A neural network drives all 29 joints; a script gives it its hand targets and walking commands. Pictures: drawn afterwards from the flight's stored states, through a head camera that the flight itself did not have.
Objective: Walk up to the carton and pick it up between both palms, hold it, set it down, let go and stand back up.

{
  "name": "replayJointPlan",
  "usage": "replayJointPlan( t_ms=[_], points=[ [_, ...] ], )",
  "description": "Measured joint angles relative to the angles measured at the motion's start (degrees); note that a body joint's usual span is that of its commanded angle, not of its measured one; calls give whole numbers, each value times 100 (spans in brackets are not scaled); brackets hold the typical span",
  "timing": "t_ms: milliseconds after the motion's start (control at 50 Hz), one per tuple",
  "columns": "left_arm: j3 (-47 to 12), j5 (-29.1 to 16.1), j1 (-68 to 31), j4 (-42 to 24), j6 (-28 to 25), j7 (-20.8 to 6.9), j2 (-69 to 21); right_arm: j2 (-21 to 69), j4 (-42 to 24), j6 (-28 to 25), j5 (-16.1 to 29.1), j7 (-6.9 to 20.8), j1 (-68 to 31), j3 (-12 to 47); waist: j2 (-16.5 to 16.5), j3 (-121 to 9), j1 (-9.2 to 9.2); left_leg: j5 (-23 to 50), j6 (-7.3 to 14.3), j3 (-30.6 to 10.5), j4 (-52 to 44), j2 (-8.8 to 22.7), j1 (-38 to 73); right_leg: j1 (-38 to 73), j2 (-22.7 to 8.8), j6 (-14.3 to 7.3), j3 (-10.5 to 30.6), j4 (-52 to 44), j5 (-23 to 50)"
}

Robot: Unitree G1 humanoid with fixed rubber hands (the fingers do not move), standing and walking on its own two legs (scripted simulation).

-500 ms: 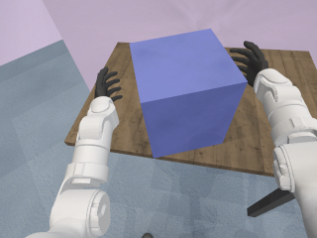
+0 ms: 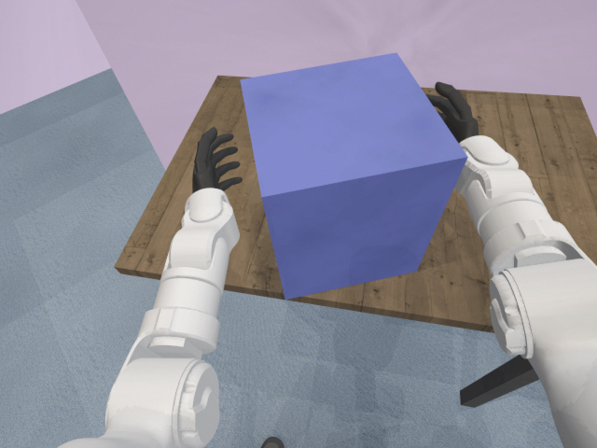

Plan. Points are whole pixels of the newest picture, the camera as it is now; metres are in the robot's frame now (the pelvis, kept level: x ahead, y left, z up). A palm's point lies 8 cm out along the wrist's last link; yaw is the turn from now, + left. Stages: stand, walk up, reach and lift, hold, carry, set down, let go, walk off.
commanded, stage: reach and lift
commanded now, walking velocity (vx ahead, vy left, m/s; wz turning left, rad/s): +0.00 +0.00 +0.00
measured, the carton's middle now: (337, 185) +0.46 +0.08 +0.07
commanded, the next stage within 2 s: none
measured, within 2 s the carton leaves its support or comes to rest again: neither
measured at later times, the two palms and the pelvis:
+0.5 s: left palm (221, 190) +0.39 +0.21 +0.11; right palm (453, 144) +0.51 -0.06 +0.13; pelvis +0.01 +0.00 +0.01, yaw +0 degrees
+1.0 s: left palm (222, 192) +0.39 +0.21 +0.11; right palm (454, 148) +0.51 -0.07 +0.13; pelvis +0.03 +0.00 +0.01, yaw +1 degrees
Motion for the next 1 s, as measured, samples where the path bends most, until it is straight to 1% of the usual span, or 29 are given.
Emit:
replayJointPlan(
  t_ms=[80, 120, 220, 260, 380, 440, 480, 580, 660, 720, 780, 880, 1000],
  points=[
    [61, 168, 1, -57, 8, -16, -156, 156, -33, -34, -144, -49, 22, -140, 33, -26, -60, -13, 4, -11, 2, 0, 25, 55, -2, 3, -19, -43, 2],
    [174, 293, 16, -99, 15, 29, -233, 224, -61, -58, -236, -95, 42, -188, 53, 3, -96, -24, 7, 3, -4, 3, 85, 114, -1, 5, -10, -56, -1],
    [416, 460, -2, -88, -25, 40, -320, 349, -69, -35, -406, -180, 30, -335, 67, 99, -118, -29, 17, 66, -48, 14, 230, 220, 5, 4, 37, -61, -8],
    [521, 542, -35, -23, -89, 10, -348, 386, -81, -36, -496, -182, 32, -393, 53, 119, -113, -21, 19, 92, -74, 18, 269, 237, 6, 2, 54, -55, -12],
    [775, 812, 25, -12, -260, -32, -471, 565, -62, -132, -806, -122, 79, -709, 63, 134, -183, 13, 8, 102, -165, 22, 383, 344, 4, -13, 38, -123, 3],
    [979, 1019, 12, 45, -358, -98, -543, 670, -70, -195, -1150, -92, 104, -975, 57, 150, -205, 44, 15, 132, -245, 16, 470, 400, -8, -15, 44, -143, 4],
    [1201, 1208, -13, 85, -443, -193, -621, 749, -71, -231, -1426, -86, 126, -1217, 37, 176, -219, 75, 33, 168, -320, 5, 555, 454, -24, -12, 52, -158, 1],
    [1812, 1854, -24, 19, -600, -494, -893, 967, 36, -427, -2324, 52, 169, -2087, -39, 218, -334, 156, 69, 284, -536, -31, 793, 620, -85, -11, 25, -198, -34],
    [1985, 2195, 148, -172, -643, -618, -1071, 1111, 25, -662, -2801, 154, 372, -2551, -113, 206, -416, 139, 96, 425, -613, -33, 996, 814, -114, -11, 9, -245, -83],
    [2025, 2364, 245, -284, -604, -668, -1146, 1176, 22, -762, -2881, 185, 497, -2710, -161, 252, -450, 93, 121, 525, -616, -30, 1163, 985, -129, -10, -2, -253, -138],
    [1986, 2455, 341, -413, -531, -679, -1199, 1189, 32, -827, -2834, 202, 581, -2699, -193, 308, -463, 41, 124, 603, -599, -20, 1295, 1127, -136, -11, -10, -255, -188],
    [1837, 2419, 508, -607, -410, -675, -1208, 1211, 66, -891, -2693, 209, 656, -2608, -201, 344, -519, -29, 129, 663, -550, -2, 1387, 1273, -137, -18, -54, -294, -233],
    [1756, 2351, 608, -672, -437, -673, -1171, 1250, -1, -1001, -2519, 161, 751, -2428, -190, 384, -553, -24, 140, 713, -595, 2, 1462, 1350, -146, -24, -95, -323, -249]
  ],
)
